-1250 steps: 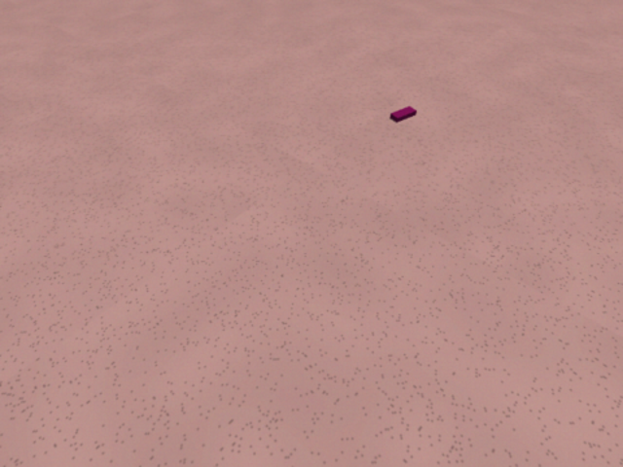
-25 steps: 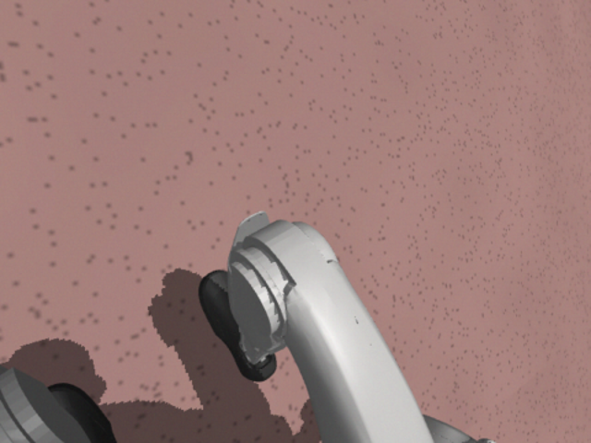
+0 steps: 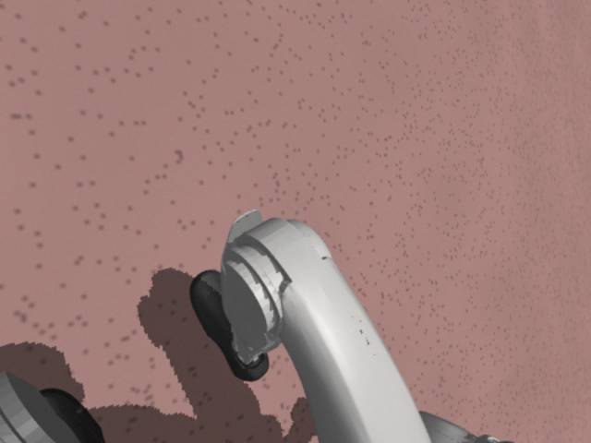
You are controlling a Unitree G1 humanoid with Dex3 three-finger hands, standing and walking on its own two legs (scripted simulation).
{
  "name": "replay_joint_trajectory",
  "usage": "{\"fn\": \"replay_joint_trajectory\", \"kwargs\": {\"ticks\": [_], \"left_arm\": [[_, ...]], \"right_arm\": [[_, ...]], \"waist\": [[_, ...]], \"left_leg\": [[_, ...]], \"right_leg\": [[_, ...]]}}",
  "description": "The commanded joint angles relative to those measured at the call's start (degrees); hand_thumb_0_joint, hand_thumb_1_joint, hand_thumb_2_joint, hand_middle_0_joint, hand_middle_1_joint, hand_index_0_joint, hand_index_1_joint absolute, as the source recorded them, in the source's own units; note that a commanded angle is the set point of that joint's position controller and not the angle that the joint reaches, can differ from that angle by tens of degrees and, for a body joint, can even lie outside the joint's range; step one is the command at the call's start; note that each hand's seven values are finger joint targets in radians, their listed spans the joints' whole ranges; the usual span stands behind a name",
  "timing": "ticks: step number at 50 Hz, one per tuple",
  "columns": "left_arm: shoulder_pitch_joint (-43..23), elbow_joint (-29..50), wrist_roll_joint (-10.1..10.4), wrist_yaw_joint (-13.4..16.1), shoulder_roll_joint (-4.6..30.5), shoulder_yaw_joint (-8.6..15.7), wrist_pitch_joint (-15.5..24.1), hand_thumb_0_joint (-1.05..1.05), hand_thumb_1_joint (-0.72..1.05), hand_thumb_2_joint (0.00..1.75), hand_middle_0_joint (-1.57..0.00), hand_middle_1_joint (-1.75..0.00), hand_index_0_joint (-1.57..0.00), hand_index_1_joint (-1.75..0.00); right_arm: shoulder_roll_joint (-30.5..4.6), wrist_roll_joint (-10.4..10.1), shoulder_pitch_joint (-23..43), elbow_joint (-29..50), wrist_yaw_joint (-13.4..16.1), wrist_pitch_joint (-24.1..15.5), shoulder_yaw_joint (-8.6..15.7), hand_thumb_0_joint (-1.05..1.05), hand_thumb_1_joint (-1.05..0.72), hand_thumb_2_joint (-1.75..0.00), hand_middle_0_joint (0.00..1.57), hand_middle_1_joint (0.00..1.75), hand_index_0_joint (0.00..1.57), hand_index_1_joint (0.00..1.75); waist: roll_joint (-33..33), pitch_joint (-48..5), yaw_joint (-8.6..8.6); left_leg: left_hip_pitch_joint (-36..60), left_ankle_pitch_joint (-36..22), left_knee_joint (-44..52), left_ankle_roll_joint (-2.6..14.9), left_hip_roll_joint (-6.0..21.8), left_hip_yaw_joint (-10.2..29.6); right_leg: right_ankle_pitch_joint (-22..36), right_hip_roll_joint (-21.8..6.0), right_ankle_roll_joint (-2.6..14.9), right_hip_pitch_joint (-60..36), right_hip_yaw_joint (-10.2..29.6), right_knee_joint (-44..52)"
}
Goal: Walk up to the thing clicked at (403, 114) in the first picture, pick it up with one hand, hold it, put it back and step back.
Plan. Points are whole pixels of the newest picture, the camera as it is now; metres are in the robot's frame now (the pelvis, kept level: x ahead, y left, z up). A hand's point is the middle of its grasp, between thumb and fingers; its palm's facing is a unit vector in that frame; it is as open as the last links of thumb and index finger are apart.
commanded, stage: close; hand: left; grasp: from above
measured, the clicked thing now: out of the picture +0.47 +0.33 -0.30
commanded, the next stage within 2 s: settle in 1.94 s
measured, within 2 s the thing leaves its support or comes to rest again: neither
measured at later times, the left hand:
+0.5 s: hand out of the picture +0.46 +0.32 -0.28, palm faces -0.04 -0.44 -0.90, open 11.6 cm
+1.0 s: hand out of the picture +0.45 +0.33 -0.28, palm faces -0.06 -0.43 -0.90, open 10.4 cm
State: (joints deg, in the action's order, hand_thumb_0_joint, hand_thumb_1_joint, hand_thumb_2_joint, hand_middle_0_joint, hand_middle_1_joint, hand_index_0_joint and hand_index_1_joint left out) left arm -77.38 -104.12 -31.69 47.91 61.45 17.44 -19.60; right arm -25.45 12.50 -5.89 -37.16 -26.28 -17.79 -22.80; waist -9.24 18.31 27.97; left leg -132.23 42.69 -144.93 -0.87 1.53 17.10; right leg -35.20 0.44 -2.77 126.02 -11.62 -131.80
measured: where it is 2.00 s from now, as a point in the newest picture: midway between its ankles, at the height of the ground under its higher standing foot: (173, 401)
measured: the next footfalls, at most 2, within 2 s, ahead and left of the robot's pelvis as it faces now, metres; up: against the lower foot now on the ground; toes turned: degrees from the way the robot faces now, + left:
none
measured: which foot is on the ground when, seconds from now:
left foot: down 0.00-1.00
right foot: down 0.00-1.00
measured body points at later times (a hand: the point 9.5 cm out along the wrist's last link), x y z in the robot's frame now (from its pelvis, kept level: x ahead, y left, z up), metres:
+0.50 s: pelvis +0.00 +0.00 +0.00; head +0.32 +0.11 +0.29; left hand +0.46 +0.34 -0.23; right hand +0.00 -0.24 -0.03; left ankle +0.06 +0.13 -0.28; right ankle +0.13 -0.12 -0.28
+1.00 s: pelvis +0.00 +0.00 +0.00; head +0.32 +0.11 +0.29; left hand +0.46 +0.35 -0.23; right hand +0.00 -0.24 -0.03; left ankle +0.06 +0.13 -0.28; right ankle +0.13 -0.12 -0.28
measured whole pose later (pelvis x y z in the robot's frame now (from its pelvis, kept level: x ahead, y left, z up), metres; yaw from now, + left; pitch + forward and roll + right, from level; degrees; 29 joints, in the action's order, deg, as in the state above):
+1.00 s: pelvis +0.00 +0.00 +0.00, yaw -1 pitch +27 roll -17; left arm -75.5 -102.8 -32.7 46.8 63.0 16.2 -18.8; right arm -25.7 12.5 -6.2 -36.2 -25.2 -19.0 -23.9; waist -10.0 19.0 28.0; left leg -131.5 43.2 -145.2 -0.7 1.8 17.8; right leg -35.1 0.9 -3.1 125.1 -12.2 -131.3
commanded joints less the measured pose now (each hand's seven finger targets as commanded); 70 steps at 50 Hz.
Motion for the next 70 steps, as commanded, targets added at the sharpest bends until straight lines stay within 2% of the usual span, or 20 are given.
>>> {"fn": "replay_joint_trajectory", "kwargs": {"ticks": [1,2,4,8,12,20,24,25,29,35,36,40,47,51,53,55,56,57,65,70], "left_arm": [[-12.22,5.14,-0.34,2.92,10.05,-2.03,0.15,0.0,-0.34,1.0,-0.24,-0.96,-0.21,-0.99],[-11.82,5.22,-1.26,2.8,10.36,-2.25,0.26,0.0,-0.31,0.98,-0.26,-0.95,-0.23,-0.98],[-12.23,6.4,-0.29,2.26,10.49,-1.96,0.37,0.0,-0.3,1.01,-0.26,-0.98,-0.24,-1.0],[-11.64,7.02,-0.14,2.12,10.56,-2.3,0.32,0.0,-0.32,0.96,-0.25,-0.93,-0.23,-0.96],[-9.88,6.46,-2.02,1.63,12.05,-2.09,0.2,0.0,-0.23,1.0,-0.31,-0.95,-0.29,-0.98],[-10.71,6.42,-0.07,1.78,10.89,-1.65,0.07,0.0,-0.2,0.94,-0.33,-0.9,-0.31,-0.92],[-9.71,5.88,-1.81,1.03,11.94,-2.26,0.1,0.0,-0.16,0.93,-0.36,-0.91,-0.34,-0.92],[-10.47,7.06,-1.04,0.9,11.77,-2.22,0.06,0.0,-0.17,0.95,-0.36,-0.89,-0.34,-0.91],[-10.12,6.72,-2.48,0.82,12.56,-2.29,0.09,0.0,-0.13,0.91,-0.38,-0.87,-0.36,-0.9],[-10.11,7.23,-1.9,1.24,11.36,-2.27,0.39,0.0,-0.09,0.94,-0.42,-0.87,-0.4,-0.89],[-9.74,5.53,-2.6,1.58,11.51,-2.3,0.3,0.0,-0.09,0.92,-0.42,-0.86,-0.4,-0.89],[-10.62,6.8,-1.12,1.35,10.99,-2.25,0.71,0.0,-0.06,0.89,-0.45,-0.82,-0.43,-0.85],[-9.24,5.88,-2.07,0.69,11.33,-3.06,0.76,0.0,0.03,0.86,-0.52,-0.8,-0.5,-0.82],[-10.1,6.63,-0.57,1.26,10.61,-2.73,0.98,0.0,0.07,0.84,-0.53,-0.8,-0.52,-0.82],[-9.3,5.42,-1.15,1.27,11.09,-2.61,0.92,0.0,0.07,0.83,-0.54,-0.79,-0.52,-0.81],[-10.06,5.41,-0.28,1.02,11.4,-2.13,1.02,0.0,0.09,0.84,-0.55,-0.79,-0.54,-0.8],[-9.58,4.89,-1.31,0.75,12.16,-2.28,0.97,0.0,0.07,0.84,-0.54,-0.79,-0.52,-0.81],[-9.45,5.74,-0.62,0.65,11.38,-2.54,0.98,0.0,0.1,0.84,-0.57,-0.77,-0.55,-0.79],[-9.63,6.09,-2.34,0.67,11.35,-3.15,0.81,0.0,0.2,0.82,-0.64,-0.76,-0.62,-0.77],[-9.93,5.41,-1.65,0.8,10.86,-2.79,0.96,0.0,0.2,0.84,-0.65,-0.74,-0.63,-0.77]], "right_arm": [[-20.93,0.28,-13.25,-2.22,-0.19,0.29,4.14,0.0,-0.9,-0.9,0.2,0.3,0.2,0.3],[-20.66,0.31,-13.52,-2.63,-0.15,0.48,4.05,0.0,-0.89,-0.9,0.2,0.3,0.2,0.3],[-20.3,0.35,-12.88,-2.31,-0.06,0.48,3.81,0.0,-0.89,-0.9,0.2,0.3,0.2,0.3],[-20.93,0.17,-12.95,-1.85,-0.06,0.21,3.71,0.0,-0.89,-0.9,0.2,0.3,0.2,0.3],[-20.58,0.05,-13.87,-2.24,0.15,0.51,3.66,0.0,-0.89,-0.9,0.2,0.3,0.2,0.3],[-20.83,-0.14,-13.5,-1.66,0.28,0.15,3.53,0.0,-0.89,-0.9,0.2,0.3,0.2,0.3],[-20.65,-0.16,-13.63,-2.24,0.6,0.1,3.55,0.0,-0.89,-0.9,0.2,0.3,0.2,0.3],[-20.37,-0.34,-13.19,-1.63,0.66,-0.01,3.4,0.0,-0.89,-0.9,0.2,0.3,0.2,0.3],[-20.56,-0.28,-13.35,-2.38,0.89,-0.16,3.53,0.0,-0.89,-0.9,0.2,0.3,0.2,0.3],[-20.38,-0.1,-13.79,-1.88,0.81,-0.44,3.53,0.0,-0.89,-0.9,0.2,0.3,0.2,0.3],[-20.56,0.06,-13.78,-2.52,0.86,-0.49,3.78,0.0,-0.89,-0.9,0.2,0.3,0.2,0.3],[-20.53,0.08,-12.97,-1.91,0.75,-0.9,3.68,0.0,-0.88,-0.9,0.2,0.3,0.2,0.3],[-20.74,0.13,-12.66,-1.95,1.08,-1.03,3.57,0.0,-0.88,-0.9,0.2,0.3,0.2,0.3],[-20.73,0.5,-13.44,-1.53,0.82,-1.2,3.41,0.0,-0.88,-0.9,0.2,0.3,0.2,0.3],[-20.98,0.47,-13.83,-1.67,0.97,-1.09,3.35,0.0,-0.88,-0.9,0.2,0.3,0.2,0.3],[-21.03,0.45,-13.12,-2.26,1.06,-1.36,3.4,0.0,-0.88,-0.9,0.2,0.3,0.2,0.3],[-20.94,0.44,-12.98,-2.74,1.22,-1.55,3.4,0.0,-0.88,-0.9,0.2,0.3,0.2,0.3],[-20.88,0.3,-12.86,-1.62,1.17,-1.53,3.31,0.0,-0.88,-0.9,0.2,0.3,0.2,0.3],[-20.68,0.34,-13.51,-1.94,1.22,-1.45,3.32,0.0,-0.88,-0.9,0.2,0.3,0.2,0.3],[-20.8,0.36,-13.3,-2.65,1.38,-1.87,3.6,0.0,-0.88,-0.89,0.2,0.3,0.2,0.3]], "waist": [[32.97,-38.7,5.91],[33.55,-38.68,6.02],[33.8,-37.23,5.81],[33.58,-37.71,5.86],[32.6,-38.1,5.44],[32.94,-37.51,5.83],[31.85,-37.19,5.86],[31.83,-36.48,5.62],[32.87,-36.98,5.43],[32.97,-37.77,5.49],[32.82,-37.33,5.58],[33.18,-35.31,6.0],[31.65,-35.45,5.87],[32.37,-36.47,5.99],[31.52,-37.09,6.25],[31.53,-35.18,6.31],[31.39,-35.11,6.21],[31.28,-35.85,6.13],[32.0,-36.36,6.1],[32.05,-35.43,6.06]], "left_leg": [[27.22,-15.68,14.29,0.77,1.92,-4.26],[26.32,-15.54,14.86,0.63,1.87,-4.46],[27.07,-15.13,14.95,0.38,1.73,-4.5],[27.17,-15.67,14.29,0.59,1.68,-4.42],[25.21,-15.0,14.6,0.75,1.97,-4.91],[26.95,-15.47,14.23,0.51,2.16,-3.77],[24.58,-13.78,14.61,0.73,2.06,-4.38],[25.47,-13.87,14.35,0.73,1.88,-4.21],[25.67,-13.73,14.99,0.58,2.13,-4.3],[26.85,-16.39,14.74,0.5,2.34,-4.12],[26.47,-15.3,15.06,0.51,2.49,-4.03],[27.54,-13.85,15.17,0.46,2.11,-3.46],[25.85,-13.04,15.19,0.66,2.18,-3.93],[27.01,-15.31,14.64,0.64,1.97,-3.91],[26.53,-15.17,14.67,0.64,2.11,-3.96],[26.26,-13.16,14.94,0.55,1.92,-3.72],[25.1,-12.1,14.87,0.65,1.94,-4.03],[25.83,-12.67,14.71,0.68,1.87,-4.09],[26.15,-14.14,15.08,0.59,2.12,-3.96],[26.61,-13.14,15.48,0.4,2.22,-3.5]], "right_leg": [[17.19,2.75,2.52,-25.62,-5.8,9.59],[17.37,2.98,2.67,-26.16,-5.69,9.79],[16.7,2.71,2.7,-24.77,-5.88,8.95],[17.0,2.73,2.64,-24.92,-5.9,9.05],[16.89,3.33,2.6,-26.23,-5.66,10.19],[16.77,2.89,2.64,-24.56,-6.26,9.31],[15.9,3.31,2.48,-25.37,-5.98,10.2],[15.6,2.95,2.51,-24.54,-5.98,9.95],[15.58,3.24,2.68,-24.79,-6.01,10.38],[17.83,3.24,2.71,-26.31,-6.11,10.03],[16.95,3.32,2.72,-26.03,-6.32,10.39],[15.26,2.88,2.76,-23.82,-6.53,9.83],[15.21,3.28,2.52,-24.32,-6.12,10.78],[16.48,2.92,2.51,-25.73,-6.21,9.81],[17.04,3.28,2.38,-26.63,-6.23,10.22],[15.15,2.9,2.33,-24.59,-6.41,9.94],[14.58,2.99,2.29,-24.63,-6.18,10.59],[14.84,3.02,2.37,-25.4,-6.0,10.62],[15.98,3.21,2.55,-25.75,-6.12,10.67],[15.04,2.95,2.58,-24.92,-6.35,10.26]]}}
